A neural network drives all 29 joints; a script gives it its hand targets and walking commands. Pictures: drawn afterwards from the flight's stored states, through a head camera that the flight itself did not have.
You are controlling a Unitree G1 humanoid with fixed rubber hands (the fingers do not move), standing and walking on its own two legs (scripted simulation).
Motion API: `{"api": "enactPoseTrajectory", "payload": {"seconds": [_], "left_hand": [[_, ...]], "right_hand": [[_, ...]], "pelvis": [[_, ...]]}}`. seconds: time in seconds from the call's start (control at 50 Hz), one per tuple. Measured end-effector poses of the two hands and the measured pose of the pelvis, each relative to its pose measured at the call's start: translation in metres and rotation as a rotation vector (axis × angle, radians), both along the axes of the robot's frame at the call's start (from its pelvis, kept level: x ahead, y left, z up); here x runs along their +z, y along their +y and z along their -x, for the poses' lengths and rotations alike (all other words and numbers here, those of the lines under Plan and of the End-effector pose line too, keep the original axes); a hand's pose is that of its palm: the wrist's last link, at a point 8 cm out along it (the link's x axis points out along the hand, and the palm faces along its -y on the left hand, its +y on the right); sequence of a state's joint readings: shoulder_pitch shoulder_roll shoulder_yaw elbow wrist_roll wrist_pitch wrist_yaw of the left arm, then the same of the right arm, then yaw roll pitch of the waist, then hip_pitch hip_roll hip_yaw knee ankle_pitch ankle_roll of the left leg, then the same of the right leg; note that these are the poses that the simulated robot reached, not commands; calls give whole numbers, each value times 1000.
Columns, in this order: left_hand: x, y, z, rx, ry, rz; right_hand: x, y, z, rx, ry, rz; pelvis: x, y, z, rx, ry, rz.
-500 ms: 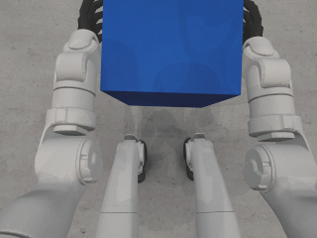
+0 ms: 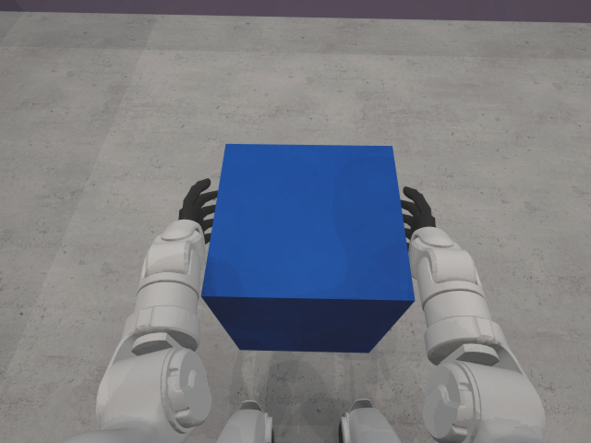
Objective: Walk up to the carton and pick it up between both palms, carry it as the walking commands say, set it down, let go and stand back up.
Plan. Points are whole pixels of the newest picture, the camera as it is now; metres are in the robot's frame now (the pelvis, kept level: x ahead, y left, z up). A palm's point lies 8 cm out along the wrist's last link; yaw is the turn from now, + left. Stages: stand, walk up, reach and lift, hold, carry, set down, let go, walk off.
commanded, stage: reach and lift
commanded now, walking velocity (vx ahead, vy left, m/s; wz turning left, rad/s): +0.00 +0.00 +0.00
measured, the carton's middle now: (306, 261) +0.40 +0.01 -0.07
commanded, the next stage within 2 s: none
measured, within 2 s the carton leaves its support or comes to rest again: neither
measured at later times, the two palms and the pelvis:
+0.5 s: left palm (183, 237) +0.38 +0.16 +0.05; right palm (442, 238) +0.37 -0.16 +0.05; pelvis +0.05 +0.00 +0.06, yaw +0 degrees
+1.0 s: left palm (168, 232) +0.35 +0.16 +0.11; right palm (468, 236) +0.35 -0.16 +0.11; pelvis +0.04 +0.00 +0.07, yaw +0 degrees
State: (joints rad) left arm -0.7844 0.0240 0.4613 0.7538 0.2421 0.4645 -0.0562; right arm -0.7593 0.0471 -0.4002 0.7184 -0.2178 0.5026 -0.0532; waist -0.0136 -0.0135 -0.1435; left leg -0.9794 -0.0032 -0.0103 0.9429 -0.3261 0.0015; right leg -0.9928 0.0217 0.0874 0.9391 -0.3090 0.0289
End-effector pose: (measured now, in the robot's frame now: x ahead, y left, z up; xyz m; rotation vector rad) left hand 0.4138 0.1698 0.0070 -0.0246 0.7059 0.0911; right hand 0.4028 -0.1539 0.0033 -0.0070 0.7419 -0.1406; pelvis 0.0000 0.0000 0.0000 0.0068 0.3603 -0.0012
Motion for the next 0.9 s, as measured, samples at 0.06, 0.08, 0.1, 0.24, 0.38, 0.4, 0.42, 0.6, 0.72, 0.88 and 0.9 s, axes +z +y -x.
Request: {"api": "enactPoseTrajectory", "payload": {"seconds": [0.06, 0.08, 0.1, 0.24, 0.38, 0.4, 0.42, 0.6, 0.72, 0.88, 0.9], "left_hand": [[-3, -2, 2, 6, 23, 13], [-4, -3, 4, 9, 27, 19], [-5, -3, 6, 12, 29, 24], [4, -8, 21, 12, 19, 15], [24, -7, 31, 23, -14, 16], [28, -7, 32, 23, -22, 16], [32, -6, 33, 23, -29, 16], [59, -5, 45, 26, -49, 29], [71, -5, 53, 29, -50, 36], [93, -7, 59, 28, -77, 35], [96, -7, 59, 28, -79, 35]], "right_hand": [[-2, -2, 3, -6, 21, -7], [-3, -3, 4, -6, 25, -8], [-3, -4, 6, -1, 26, -2], [5, -9, 19, 39, 21, 29], [28, -8, 24, 36, -14, 15], [32, -8, 24, 36, -22, 13], [36, -8, 24, 35, -30, 12], [64, -6, 37, 27, -49, 6], [77, -6, 46, 23, -51, 2], [98, -8, 52, 17, -79, -3], [101, -8, 53, 16, -82, -4]], "pelvis": [[10, 0, -12, 0, -2, 0], [14, 0, -16, 0, -2, 0], [17, 0, -21, 0, -2, 0], [37, -1, -42, -1, -19, -1], [49, -3, -47, -3, -73, -2], [50, -3, -47, -3, -83, -2], [51, -3, -47, -3, -93, -2], [59, -2, -41, -3, -186, 0], [61, -1, -37, -4, -240, 1], [64, -2, -35, -4, -306, 0], [64, -2, -35, -4, -313, 0]]}}
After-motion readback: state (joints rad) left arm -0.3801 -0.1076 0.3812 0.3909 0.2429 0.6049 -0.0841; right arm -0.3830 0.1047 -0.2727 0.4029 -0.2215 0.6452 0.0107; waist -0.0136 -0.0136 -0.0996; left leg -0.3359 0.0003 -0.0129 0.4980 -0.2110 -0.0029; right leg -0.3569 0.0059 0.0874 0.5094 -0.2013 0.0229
